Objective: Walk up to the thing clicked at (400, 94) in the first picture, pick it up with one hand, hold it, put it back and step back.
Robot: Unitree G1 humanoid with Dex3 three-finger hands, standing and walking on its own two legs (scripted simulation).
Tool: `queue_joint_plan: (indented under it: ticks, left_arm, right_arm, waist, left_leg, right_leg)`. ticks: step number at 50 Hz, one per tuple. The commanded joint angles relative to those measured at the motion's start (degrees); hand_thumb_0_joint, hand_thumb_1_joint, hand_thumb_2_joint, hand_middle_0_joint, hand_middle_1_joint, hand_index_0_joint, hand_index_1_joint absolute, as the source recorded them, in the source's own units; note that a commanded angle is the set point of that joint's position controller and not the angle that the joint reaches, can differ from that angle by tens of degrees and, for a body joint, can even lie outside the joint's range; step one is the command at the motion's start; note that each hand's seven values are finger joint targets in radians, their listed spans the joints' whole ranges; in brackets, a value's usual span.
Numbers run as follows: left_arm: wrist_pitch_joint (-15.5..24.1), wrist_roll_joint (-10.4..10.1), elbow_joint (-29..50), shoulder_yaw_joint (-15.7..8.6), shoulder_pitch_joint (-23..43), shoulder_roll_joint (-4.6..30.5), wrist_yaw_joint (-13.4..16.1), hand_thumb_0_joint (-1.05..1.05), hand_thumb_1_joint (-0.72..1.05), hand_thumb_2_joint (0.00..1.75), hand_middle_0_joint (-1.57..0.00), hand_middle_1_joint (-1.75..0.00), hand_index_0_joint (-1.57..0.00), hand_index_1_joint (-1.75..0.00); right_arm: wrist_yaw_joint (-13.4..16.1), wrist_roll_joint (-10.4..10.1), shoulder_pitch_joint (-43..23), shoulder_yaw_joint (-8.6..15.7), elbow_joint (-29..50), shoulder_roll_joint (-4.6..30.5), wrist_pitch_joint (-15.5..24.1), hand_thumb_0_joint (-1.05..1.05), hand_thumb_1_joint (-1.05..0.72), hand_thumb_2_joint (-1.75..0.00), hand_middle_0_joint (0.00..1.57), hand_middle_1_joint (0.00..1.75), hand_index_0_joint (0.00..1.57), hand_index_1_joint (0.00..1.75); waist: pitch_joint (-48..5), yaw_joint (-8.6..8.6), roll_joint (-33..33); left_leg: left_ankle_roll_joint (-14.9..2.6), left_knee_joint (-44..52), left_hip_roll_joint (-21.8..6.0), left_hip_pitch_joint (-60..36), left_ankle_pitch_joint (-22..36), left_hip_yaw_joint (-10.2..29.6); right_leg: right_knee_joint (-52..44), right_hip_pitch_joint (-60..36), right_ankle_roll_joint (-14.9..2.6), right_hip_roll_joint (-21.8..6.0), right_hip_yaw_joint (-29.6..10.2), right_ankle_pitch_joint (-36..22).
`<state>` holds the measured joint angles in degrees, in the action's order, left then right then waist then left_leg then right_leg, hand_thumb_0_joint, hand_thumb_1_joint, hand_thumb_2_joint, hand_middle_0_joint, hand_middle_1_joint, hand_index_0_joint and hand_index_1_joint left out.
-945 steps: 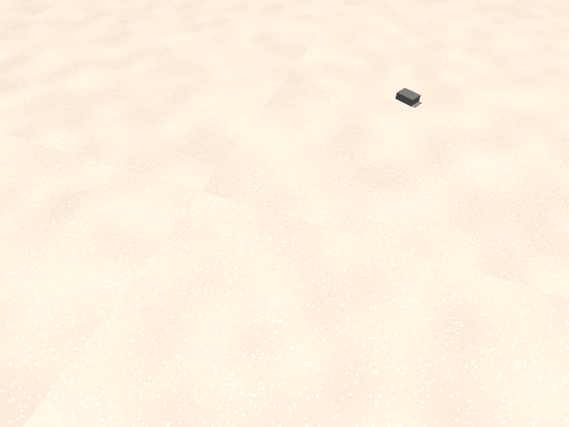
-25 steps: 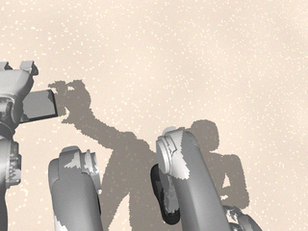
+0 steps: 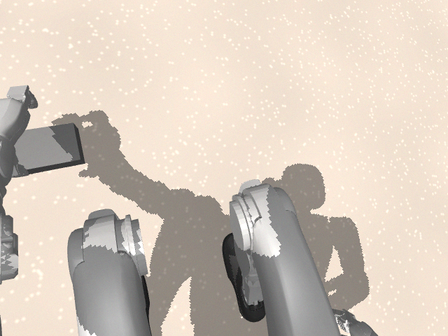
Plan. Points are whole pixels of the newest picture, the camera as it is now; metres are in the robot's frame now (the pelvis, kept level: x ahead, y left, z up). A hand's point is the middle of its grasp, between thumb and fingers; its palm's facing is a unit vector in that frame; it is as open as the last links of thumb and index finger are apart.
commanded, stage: close in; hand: left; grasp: from above
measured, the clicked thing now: (49, 148) +0.48 +0.28 -0.30
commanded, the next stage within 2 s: rest palm in 0.06 s
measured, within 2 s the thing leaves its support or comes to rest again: neither
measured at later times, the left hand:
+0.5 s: hand (39, 147) +0.46 +0.28 -0.24, palm faces -0.46 -0.10 -0.88, open 14.0 cm
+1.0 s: hand (45, 152) +0.46 +0.28 -0.26, palm faces -0.46 -0.11 -0.88, open 14.2 cm
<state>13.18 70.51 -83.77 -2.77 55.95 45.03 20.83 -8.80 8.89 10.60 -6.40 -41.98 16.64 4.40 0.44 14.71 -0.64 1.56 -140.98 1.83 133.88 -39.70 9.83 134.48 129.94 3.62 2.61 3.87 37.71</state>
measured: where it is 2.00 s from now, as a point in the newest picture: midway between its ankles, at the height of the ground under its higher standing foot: (194, 309)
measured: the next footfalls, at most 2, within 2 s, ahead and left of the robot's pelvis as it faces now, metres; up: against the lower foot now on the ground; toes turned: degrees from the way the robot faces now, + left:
none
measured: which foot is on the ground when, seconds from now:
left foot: down 0.00-1.00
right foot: down 0.00-1.00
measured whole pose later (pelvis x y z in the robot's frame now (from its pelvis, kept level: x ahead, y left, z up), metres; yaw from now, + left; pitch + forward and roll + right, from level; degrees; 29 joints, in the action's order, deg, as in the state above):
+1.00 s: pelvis +0.00 +0.01 -0.02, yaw -5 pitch +28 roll -14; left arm 15.3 77.3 -101.6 -6.8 59.1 54.6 37.2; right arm -14.3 15.7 6.9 -14.8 -39.8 18.7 11.6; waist 7.5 21.8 -6.5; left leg 0.6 -147.4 1.0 134.1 -42.2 14.1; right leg 136.6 128.8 4.4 4.4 7.4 37.8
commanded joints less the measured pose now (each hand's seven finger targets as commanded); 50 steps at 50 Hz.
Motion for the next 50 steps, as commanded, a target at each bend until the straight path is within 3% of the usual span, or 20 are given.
queue_joint_plan:
  ticks: [1, 3, 7, 11, 13, 15, 16, 17, 18, 19, 22, 23, 25, 26, 27, 31, 34, 40, 48, 50]
  left_arm:
    - [2.25, 1.18, 3.86, 1.04, 17.85, 8.43, 2.99, 0.0, -0.52, 1.0, -0.1, -1.0, -0.1, -1.0]
    - [2.82, 2.57, 3.44, -0.36, 18.58, 11.24, 4.6, 0.0, -0.49, 1.01, -0.12, -1.01, -0.13, -1.0]
    - [2.82, 5.05, -0.19, -1.56, 19.37, 12.27, 8.28, 0.0, -0.46, 1.03, -0.14, -1.02, -0.14, -1.01]
    - [2.05, 6.79, -4.45, -2.72, 20.82, 13.8, 11.97, 0.0, -0.55, 1.02, -0.07, -0.98, -0.06, -0.99]
    - [1.46, 7.35, -8.23, -1.13, 21.48, 11.97, 13.01, 0.0, -0.55, 1.03, -0.08, -0.98, -0.06, -0.99]
    - [1.5, 6.81, -5.85, -4.45, 23.03, 17.42, 14.85, 0.0, -0.56, 1.04, -0.07, -0.98, -0.06, -1.0]
    - [0.91, 7.49, -7.49, -2.57, 22.02, 14.96, 14.74, 0.0, -0.55, 1.04, -0.07, -0.98, -0.06, -1.0]
    - [0.76, 7.21, -7.4, -2.83, 22.79, 15.52, 15.2, 0.0, -0.55, 1.03, -0.07, -0.99, -0.06, -1.0]
    - [0.6, 7.08, -6.98, -5.41, 21.9, 18.7, 15.8, 0.0, -0.54, 1.04, -0.08, -0.99, -0.06, -1.01]
    - [0.23, 6.56, -9.25, -2.67, 21.31, 14.35, 15.46, 0.0, -0.55, 1.02, -0.07, -0.98, -0.06, -0.99]
    - [0.18, 6.14, -7.44, -5.76, 21.12, 19.23, 15.71, 0.0, -0.55, 1.02, -0.07, -0.98, -0.05, -1.0]
    - [0.04, 6.08, -8.41, -4.9, 20.4, 18.14, 15.53, 0.0, -0.55, 1.03, -0.07, -0.99, -0.06, -1.01]
    - [0.12, 5.66, -6.59, -6.72, 18.38, 20.44, 16.02, 0.0, -0.56, 1.03, -0.07, -0.98, -0.05, -1.0]
    - [-0.02, 5.55, -7.74, -5.4, 18.37, 18.25, 15.73, 0.0, -0.56, 1.03, -0.07, -0.97, -0.05, -0.99]
    - [0.14, 5.46, -7.85, -5.59, 18.77, 19.18, 15.58, 0.0, -0.54, 1.01, -0.07, -0.99, -0.06, -1.0]
    - [0.44, 4.7, -6.68, -7.44, 15.84, 21.37, 16.03, 0.0, -0.56, 1.05, -0.07, -0.97, -0.05, -0.99]
    - [0.84, 5.0, -7.45, -6.67, 17.23, 20.76, 15.85, 0.0, -0.56, 1.04, -0.06, -0.96, -0.04, -0.98]
    - [2.18, 5.1, -9.72, -6.04, 16.16, 21.46, 16.91, 0.0, -0.56, 1.05, -0.08, -0.96, -0.05, -0.99]
    - [2.14, 6.26, -11.99, -3.27, 18.01, 19.78, 19.0, 0.0, -0.55, 1.04, -0.09, -0.95, -0.06, -0.98]
    - [2.15, 5.78, -11.57, -4.09, 18.5, 21.2, 19.57, 0.0, -0.54, 1.03, -0.09, -0.96, -0.07, -0.98]
  right_arm:
    - [0.71, 0.22, 12.92, 4.54, 0.08, 15.56, -0.27, 0.0, -0.9, -0.9, 0.2, 0.3, 0.2, 0.3]
    - [0.86, 0.25, 11.6, 4.07, 0.33, 15.47, -0.41, 0.0, -0.9, -0.89, 0.2, 0.3, 0.2, 0.3]
    - [0.43, 1.18, 10.41, 2.98, 0.74, 15.5, -0.31, 0.0, -0.89, -0.89, 0.2, 0.3, 0.2, 0.3]
    - [-0.01, 2.18, 9.3, 2.42, 0.68, 15.99, 0.55, 0.0, -0.89, -0.9, 0.2, 0.3, 0.2, 0.3]
    - [-0.61, 2.85, 9.0, 1.99, 0.44, 16.34, 1.74, 0.0, -0.89, -0.9, 0.2, 0.3, 0.2, 0.3]
    - [-0.64, 3.15, 8.67, 1.78, 0.85, 17.31, 2.37, 0.0, -0.89, -0.9, 0.2, 0.3, 0.2, 0.3]
    - [-0.96, 3.27, 8.48, 1.43, 1.38, 17.03, 2.98, 0.0, -0.89, -0.9, 0.2, 0.3, 0.2, 0.3]
    - [-1.22, 3.62, 7.72, 1.24, 1.37, 17.01, 3.44, 0.0, -0.9, -0.9, 0.2, 0.3, 0.2, 0.3]
    - [-1.24, 3.84, 8.79, 1.52, 0.92, 18.17, 3.48, 0.0, -0.89, -0.9, 0.2, 0.3, 0.2, 0.3]
    - [-1.73, 3.85, 8.45, 1.02, 1.3, 17.67, 4.08, 0.0, -0.89, -0.9, 0.2, 0.3, 0.2, 0.3]
    - [-2.28, 4.28, 9.27, 0.78, 0.86, 18.66, 4.83, 0.0, -0.9, -0.9, 0.2, 0.3, 0.2, 0.3]
    - [-2.65, 4.58, 8.8, 0.6, 1.12, 18.54, 5.18, 0.0, -0.9, -0.9, 0.2, 0.3, 0.2, 0.3]
    - [-2.91, 4.94, 9.27, 0.36, 0.96, 18.76, 5.21, 0.0, -0.9, -0.9, 0.2, 0.3, 0.2, 0.3]
    - [-3.17, 4.98, 8.68, 0.31, 1.41, 19.09, 5.51, 0.0, -0.9, -0.9, 0.2, 0.3, 0.2, 0.3]
    - [-3.62, 5.41, 9.36, -0.24, 0.74, 18.39, 5.64, 0.0, -0.9, -0.9, 0.2, 0.3, 0.2, 0.3]
    - [-3.79, 5.54, 9.59, -0.38, 0.62, 19.35, 5.39, 0.0, -0.89, -0.9, 0.2, 0.3, 0.2, 0.3]
    - [-4.38, 5.89, 10.36, -1.26, 0.5, 19.42, 5.57, 0.0, -0.89, -0.9, 0.2, 0.3, 0.2, 0.3]
    - [-4.6, 6.15, 8.43, -2.15, 0.85, 19.64, 5.88, 0.0, -0.89, -0.9, 0.2, 0.3, 0.2, 0.3]
    - [-5.34, 6.95, 6.77, -2.68, 1.06, 20.78, 7.42, 0.0, -0.9, -0.9, 0.2, 0.3, 0.2, 0.3]
    - [-5.71, 6.89, 7.05, -3.47, 1.06, 20.95, 7.98, 0.0, -0.9, -0.9, 0.2, 0.3, 0.2, 0.3]
  waist:
    - [-35.81, 4.57, 15.72]
    - [-36.86, 2.92, 17.83]
    - [-36.29, 3.66, 19.01]
    - [-34.27, 4.82, 20.04]
    - [-30.18, 7.2, 18.63]
    - [-32.81, 6.31, 19.9]
    - [-32.21, 6.41, 20.41]
    - [-32.35, 6.83, 20.19]
    - [-33.58, 6.63, 20.67]
    - [-32.19, 7.3, 21.16]
    - [-33.87, 7.41, 22.2]
    - [-33.33, 7.6, 22.71]
    - [-35.44, 6.48, 24.17]
    - [-34.14, 7.34, 23.72]
    - [-33.8, 8.14, 23.7]
    - [-34.72, 6.82, 23.81]
    - [-32.42, 8.78, 22.13]
    - [-30.21, 8.25, 22.14]
    - [-27.46, 10.12, 22.36]
    - [-27.58, 10.32, 22.26]
  left_leg:
    - [-2.42, 14.65, -0.28, -27.05, 8.48, -5.43]
    - [-2.28, 15.46, -0.26, -28.93, 9.47, -5.31]
    - [-2.39, 15.05, -0.35, -29.51, 10.99, -5.38]
    - [-2.56, 14.6, -0.47, -28.99, 9.38, -5.51]
    - [-2.71, 13.79, -0.68, -27.16, 7.08, -5.37]
    - [-2.74, 13.88, -0.83, -27.43, 6.88, -4.9]
    - [-2.75, 13.28, -0.71, -28.1, 7.25, -5.38]
    - [-2.72, 13.35, -0.94, -27.46, 6.66, -5.09]
    - [-2.77, 13.3, -0.93, -28.04, 7.9, -4.9]
    - [-2.45, 13.09, -0.91, -28.29, 8.06, -4.71]
    - [-2.32, 12.47, -1.33, -29.4, 9.86, -3.99]
    - [-2.18, 11.83, -1.37, -29.31, 9.85, -4.19]
    - [-1.92, 12.17, -1.48, -30.71, 12.26, -3.85]
    - [-1.82, 11.21, -1.54, -30.51, 12.74, -3.91]
    - [-2.08, 10.54, -1.67, -29.78, 12.25, -4.0]
    - [-1.92, 10.86, -1.78, -29.38, 13.93, -3.53]
    - [-2.17, 9.42, -1.87, -27.76, 14.62, -3.33]
    - [-2.0, 10.29, -2.11, -27.3, 11.13, -2.54]
    - [-1.87, 9.94, -2.56, -28.06, 9.32, -1.92]
    - [-2.01, 10.04, -2.53, -27.45, 10.12, -1.66]
  right_leg:
    - [-13.75, -18.43, -5.87, 1.07, 7.68, -9.29]
    - [-12.81, -17.86, -5.86, 1.01, 7.79, -10.28]
    - [-11.6, -17.27, -5.65, 1.2, 7.91, -12.24]
    - [-11.3, -15.72, -5.53, 1.18, 7.89, -11.4]
    - [-11.0, -13.8, -5.26, 1.3, 8.19, -9.65]
    - [-11.14, -15.85, -5.35, 1.48, 8.29, -9.39]
    - [-10.55, -15.1, -5.36, 1.26, 8.08, -9.75]
    - [-10.49, -15.39, -5.31, 1.49, 8.36, -9.22]
    - [-10.61, -16.55, -5.01, 1.47, 8.66, -10.33]
    - [-9.42, -14.86, -5.07, 1.19, 8.86, -10.46]
    - [-9.11, -17.0, -4.99, 1.49, 9.41, -12.14]
    - [-8.62, -17.01, -5.16, 1.53, 9.4, -12.31]
    - [-8.5, -19.11, -5.18, 1.75, 9.71, -14.11]
    - [-8.09, -18.02, -5.22, 1.65, 9.95, -14.46]
    - [-8.29, -19.34, -4.99, 1.91, 9.86, -14.74]
    - [-8.56, -21.2, -5.22, 2.14, 10.14, -16.01]
    - [-8.35, -21.51, -5.03, 2.26, 10.37, -17.02]
    - [-8.55, -20.77, -4.99, 2.67, 11.06, -14.02]
    - [-8.39, -19.05, -4.54, 2.82, 11.81, -13.35]
    - [-8.72, -20.53, -4.42, 2.76, 11.86, -14.03]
